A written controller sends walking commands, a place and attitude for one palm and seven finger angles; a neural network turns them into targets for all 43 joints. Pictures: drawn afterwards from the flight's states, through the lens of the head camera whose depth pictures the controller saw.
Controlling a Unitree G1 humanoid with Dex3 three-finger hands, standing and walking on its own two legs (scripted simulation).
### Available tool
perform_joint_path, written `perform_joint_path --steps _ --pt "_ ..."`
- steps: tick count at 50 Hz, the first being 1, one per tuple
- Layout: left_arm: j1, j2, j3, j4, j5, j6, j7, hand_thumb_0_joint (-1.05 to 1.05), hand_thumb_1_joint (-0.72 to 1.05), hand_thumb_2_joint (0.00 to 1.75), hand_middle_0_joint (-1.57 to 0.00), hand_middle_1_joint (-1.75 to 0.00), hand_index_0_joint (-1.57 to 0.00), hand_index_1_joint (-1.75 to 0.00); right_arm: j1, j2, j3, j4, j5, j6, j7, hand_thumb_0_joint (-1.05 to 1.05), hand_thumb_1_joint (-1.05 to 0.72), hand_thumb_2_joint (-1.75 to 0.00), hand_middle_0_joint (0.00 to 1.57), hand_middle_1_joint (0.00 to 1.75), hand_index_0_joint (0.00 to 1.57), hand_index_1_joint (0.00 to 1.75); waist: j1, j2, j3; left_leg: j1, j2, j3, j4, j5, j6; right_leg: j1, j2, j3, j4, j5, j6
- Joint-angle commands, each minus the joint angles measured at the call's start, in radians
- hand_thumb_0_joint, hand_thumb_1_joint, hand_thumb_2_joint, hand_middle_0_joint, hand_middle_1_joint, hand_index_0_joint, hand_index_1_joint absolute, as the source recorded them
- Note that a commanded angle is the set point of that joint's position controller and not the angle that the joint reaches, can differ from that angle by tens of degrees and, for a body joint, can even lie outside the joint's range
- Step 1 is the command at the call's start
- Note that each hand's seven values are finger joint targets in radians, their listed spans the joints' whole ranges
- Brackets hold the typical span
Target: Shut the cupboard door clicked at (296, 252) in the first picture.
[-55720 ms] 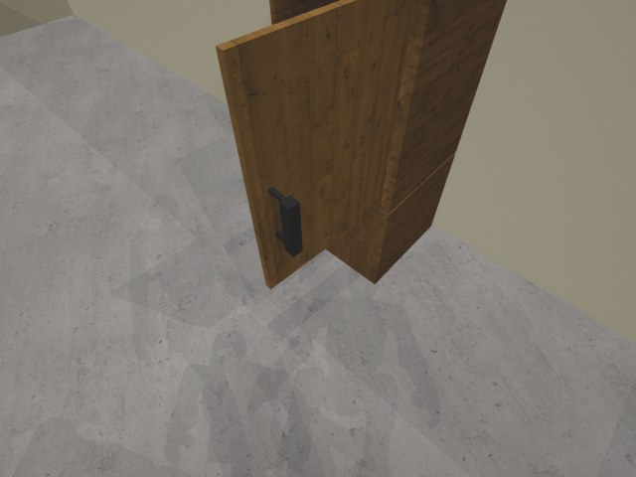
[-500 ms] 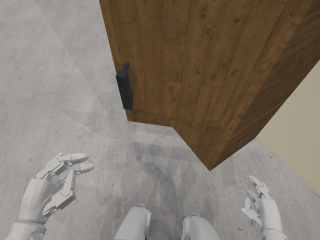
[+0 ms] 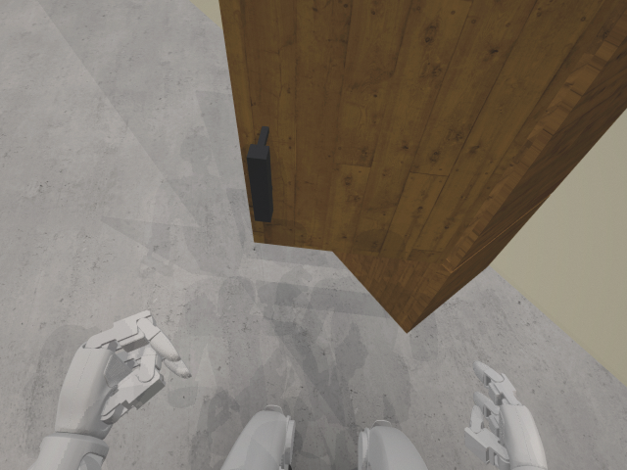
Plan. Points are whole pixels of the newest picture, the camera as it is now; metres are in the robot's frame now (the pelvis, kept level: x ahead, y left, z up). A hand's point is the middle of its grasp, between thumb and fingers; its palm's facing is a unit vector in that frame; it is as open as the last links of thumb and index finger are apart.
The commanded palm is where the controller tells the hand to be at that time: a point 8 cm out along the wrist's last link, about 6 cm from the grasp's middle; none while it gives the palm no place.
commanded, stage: raise the hand and make a fist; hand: left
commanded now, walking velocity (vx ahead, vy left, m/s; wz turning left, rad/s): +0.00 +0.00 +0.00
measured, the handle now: (264, 175) +0.53 +0.13 +0.02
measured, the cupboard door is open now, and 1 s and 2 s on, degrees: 47 47 47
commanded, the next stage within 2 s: bring the fist close to the handle in 0.84 s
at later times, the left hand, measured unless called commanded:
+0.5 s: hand (170, 359) +0.23 +0.18 +0.04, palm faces -0.03 -1.00 -0.02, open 3.1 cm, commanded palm +0.21 +0.23 +0.04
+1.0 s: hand (193, 356) +0.24 +0.16 +0.04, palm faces -0.03 -1.00 -0.03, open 3.1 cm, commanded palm +0.23 +0.21 +0.04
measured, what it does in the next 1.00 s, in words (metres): stands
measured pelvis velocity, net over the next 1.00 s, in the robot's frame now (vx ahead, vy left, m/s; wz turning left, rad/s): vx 0.01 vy -0.03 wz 0.00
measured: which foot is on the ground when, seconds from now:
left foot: down 0.00-1.00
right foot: down 0.00-1.00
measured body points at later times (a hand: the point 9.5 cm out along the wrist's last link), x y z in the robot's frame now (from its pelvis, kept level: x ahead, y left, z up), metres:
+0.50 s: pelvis +0.01 -0.01 +0.00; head +0.09 +0.01 +0.44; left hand +0.23 +0.24 +0.05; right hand +0.20 -0.24 -0.07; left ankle +0.05 +0.07 -0.62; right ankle +0.04 -0.13 -0.62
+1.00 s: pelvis +0.01 -0.03 +0.00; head +0.09 -0.02 +0.44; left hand +0.23 +0.21 +0.05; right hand +0.21 -0.26 -0.08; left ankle +0.05 +0.07 -0.62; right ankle +0.04 -0.13 -0.62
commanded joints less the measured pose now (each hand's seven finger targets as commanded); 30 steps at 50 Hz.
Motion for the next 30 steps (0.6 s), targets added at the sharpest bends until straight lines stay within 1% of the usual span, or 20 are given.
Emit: perform_joint_path --steps 1,2,4,6,8,9,13,14,15,16,18,19,21,23,24,25,26,28,29,30 --pt "-0.025 0.097 0.043 -0.240 -0.005 -0.046 0.002 0.00 0.90 0.90 -1.19 -1.38 -1.19 -1.38 -0.032 -0.146 -0.055 -0.166 0.001 -0.040 -0.002 0.00 -0.90 -0.90 0.20 0.30 0.20 0.30 -0.005 0.077 -0.225 0.302 0.043 -0.149 -0.299 0.154 -0.091 0.042 0.032 -0.024 -0.119 0.088 -0.043" --pt "-0.030 0.101 0.046 -0.248 -0.006 -0.042 0.002 0.00 0.90 0.90 -1.21 -1.40 -1.21 -1.40 -0.033 -0.146 -0.054 -0.168 0.001 -0.038 -0.001 0.00 -0.90 -0.90 0.20 0.30 0.20 0.30 -0.004 0.092 -0.231 0.304 0.042 -0.151 -0.298 0.157 -0.095 0.041 0.031 -0.024 -0.116 0.089 -0.044" --pt "-0.020 0.112 0.059 -0.242 -0.005 -0.031 0.001 0.00 0.90 0.90 -1.24 -1.44 -1.24 -1.44 -0.027 -0.146 -0.054 -0.173 0.001 -0.030 0.000 0.00 -0.90 -0.90 0.20 0.30 0.20 0.30 0.001 0.091 -0.224 0.304 0.042 -0.151 -0.296 0.179 -0.097 0.048 0.036 -0.023 -0.119 0.100 -0.048" --pt "-0.032 0.100 0.046 -0.243 -0.004 -0.025 0.000 0.00 0.90 0.90 -1.28 -1.48 -1.28 -1.48 -0.030 -0.145 -0.052 -0.178 0.002 -0.022 0.001 0.00 -0.90 -0.90 0.20 0.30 0.20 0.30 -0.007 0.088 -0.217 0.307 0.043 -0.152 -0.295 0.173 -0.101 0.038 0.035 -0.026 -0.119 0.098 -0.045" --pt "-0.031 0.103 0.054 -0.230 -0.005 -0.017 0.000 0.00 0.90 0.90 -1.30 -1.50 -1.30 -1.50 -0.027 -0.143 -0.049 -0.183 0.001 -0.014 0.002 0.00 -0.90 -0.90 0.20 0.30 0.20 0.30 -0.006 0.072 -0.214 0.285 0.039 -0.144 -0.292 0.150 -0.096 0.051 0.035 -0.026 -0.125 0.094 -0.044" --pt "-0.043 0.116 0.062 -0.224 -0.002 -0.013 0.000 0.00 0.90 0.90 -1.30 -1.50 -1.30 -1.50 -0.026 -0.145 -0.047 -0.183 0.000 -0.011 0.000 0.00 -0.90 -0.90 0.20 0.30 0.20 0.30 -0.007 0.081 -0.201 0.276 0.038 -0.147 -0.290 0.152 -0.095 0.049 0.039 -0.024 -0.123 0.096 -0.048" --pt "-0.053 0.112 0.059 -0.235 -0.008 -0.014 -0.005 0.00 0.90 0.90 -1.30 -1.50 -1.30 -1.50 -0.024 -0.143 -0.045 -0.188 0.001 -0.008 0.000 0.00 -0.90 -0.90 0.20 0.30 0.20 0.30 -0.006 0.075 -0.235 0.287 0.036 -0.135 -0.274 0.185 -0.094 0.066 0.036 -0.020 -0.126 0.114 -0.047" --pt "-0.056 0.129 0.072 -0.233 -0.006 -0.012 -0.006 0.00 0.90 0.90 -1.30 -1.50 -1.30 -1.50 -0.023 -0.144 -0.045 -0.187 0.001 -0.007 -0.001 0.00 -0.90 -0.90 0.20 0.30 0.20 0.30 0.000 0.088 -0.230 0.281 0.035 -0.136 -0.271 0.201 -0.095 0.070 0.040 -0.018 -0.122 0.120 -0.051" --pt "-0.061 0.119 0.063 -0.234 -0.010 -0.014 -0.009 0.00 0.90 0.90 -1.30 -1.50 -1.30 -1.50 -0.023 -0.142 -0.044 -0.187 0.001 -0.006 0.000 0.00 -0.90 -0.90 0.20 0.30 0.20 0.30 -0.006 0.074 -0.240 0.279 0.033 -0.126 -0.265 0.194 -0.090 0.075 0.036 -0.017 -0.129 0.120 -0.047" --pt "-0.056 0.118 0.065 -0.218 -0.012 -0.011 -0.010 0.00 0.90 0.90 -1.30 -1.50 -1.30 -1.50 -0.024 -0.142 -0.044 -0.187 0.002 -0.005 -0.001 0.00 -0.90 -0.90 0.20 0.30 0.20 0.30 -0.008 0.057 -0.223 0.261 0.032 -0.121 -0.264 0.174 -0.086 0.077 0.038 -0.015 -0.136 0.111 -0.046" --pt "-0.070 0.123 0.067 -0.225 -0.017 -0.014 -0.012 0.00 0.90 0.90 -1.30 -1.50 -1.30 -1.50 -0.026 -0.142 -0.043 -0.185 0.002 -0.004 -0.002 0.00 -0.90 -0.90 0.20 0.30 0.20 0.30 -0.009 0.065 -0.227 0.248 0.028 -0.112 -0.257 0.164 -0.079 0.087 0.036 -0.008 -0.141 0.107 -0.046" --pt "-0.068 0.137 0.084 -0.210 -0.018 -0.010 -0.011 0.00 0.90 0.90 -1.30 -1.50 -1.30 -1.50 -0.021 -0.142 -0.042 -0.184 0.002 -0.003 -0.004 0.00 -0.90 -0.90 0.20 0.30 0.20 0.30 -0.003 0.057 -0.227 0.230 0.026 -0.109 -0.250 0.172 -0.075 0.103 0.039 -0.005 -0.139 0.111 -0.050" --pt "-0.069 0.127 0.077 -0.206 -0.024 -0.010 -0.018 0.00 0.90 0.90 -1.30 -1.50 -1.30 -1.50 -0.020 -0.140 -0.044 -0.184 0.004 -0.002 -0.006 0.00 -0.90 -0.90 0.20 0.30 0.20 0.30 -0.009 0.037 -0.236 0.225 0.024 -0.095 -0.236 0.190 -0.070 0.114 0.036 0.001 -0.145 0.125 -0.046" --pt "-0.066 0.133 0.081 -0.217 -0.025 -0.015 -0.018 0.00 0.90 0.90 -1.30 -1.50 -1.30 -1.50 -0.022 -0.138 -0.044 -0.183 0.005 -0.002 -0.005 0.00 -0.90 -0.90 0.20 0.30 0.20 0.30 -0.002 0.057 -0.253 0.222 0.022 -0.083 -0.226 0.199 -0.064 0.128 0.033 0.010 -0.147 0.129 -0.046" --pt "-0.060 0.144 0.092 -0.210 -0.025 -0.012 -0.015 0.00 0.90 0.90 -1.30 -1.50 -1.30 -1.50 -0.021 -0.139 -0.045 -0.183 0.004 -0.001 -0.006 0.00 -0.90 -0.90 0.20 0.30 0.20 0.30 0.000 0.044 -0.247 0.211 0.022 -0.084 -0.224 0.206 -0.062 0.136 0.037 0.009 -0.145 0.133 -0.049" --pt "-0.054 0.129 0.080 -0.213 -0.028 -0.014 -0.017 0.00 0.90 0.90 -1.30 -1.50 -1.30 -1.50 -0.024 -0.136 -0.045 -0.184 0.005 -0.001 -0.006 0.00 -0.90 -0.90 0.20 0.30 0.20 0.30 0.000 0.050 -0.252 0.213 0.020 -0.075 -0.219 0.214 -0.059 0.142 0.032 0.015 -0.149 0.143 -0.046" --pt "-0.054 0.131 0.083 -0.209 -0.030 -0.013 -0.015 0.00 0.90 0.90 -1.30 -1.50 -1.30 -1.50 -0.023 -0.135 -0.045 -0.182 0.005 0.001 -0.006 0.00 -0.90 -0.90 0.20 0.30 0.20 0.30 -0.004 0.034 -0.250 0.202 0.021 -0.072 -0.216 0.210 -0.057 0.147 0.032 0.017 -0.152 0.142 -0.043" --pt "-0.046 0.125 0.079 -0.199 -0.031 -0.014 -0.013 0.00 0.90 0.90 -1.30 -1.50 -1.30 -1.50 -0.026 -0.134 -0.045 -0.184 0.007 0.005 -0.006 0.00 -0.90 -0.90 0.20 0.30 0.20 0.30 -0.003 0.031 -0.234 0.178 0.018 -0.063 -0.212 0.181 -0.052 0.154 0.029 0.029 -0.164 0.112 -0.042" --pt "-0.050 0.136 0.088 -0.188 -0.031 -0.011 -0.011 0.00 0.90 0.90 -1.30 -1.50 -1.30 -1.50 -0.023 -0.133 -0.044 -0.183 0.006 0.008 -0.008 0.00 -0.90 -0.90 0.20 0.30 0.20 0.30 -0.004 0.013 -0.219 0.161 0.018 -0.063 -0.207 0.184 -0.048 0.164 0.032 0.033 -0.168 0.115 -0.045" --pt "-0.053 0.129 0.078 -0.199 -0.028 -0.015 -0.011 0.00 0.90 0.90 -1.30 -1.50 -1.30 -1.50 -0.028 -0.135 -0.046 -0.186 0.008 0.007 -0.009 0.00 -0.90 -0.90 0.20 0.30 0.20 0.30 -0.004 0.011 -0.234 0.165 0.019 -0.059 -0.203 0.184 -0.047 0.165 0.029 0.038 -0.166 0.115 -0.041"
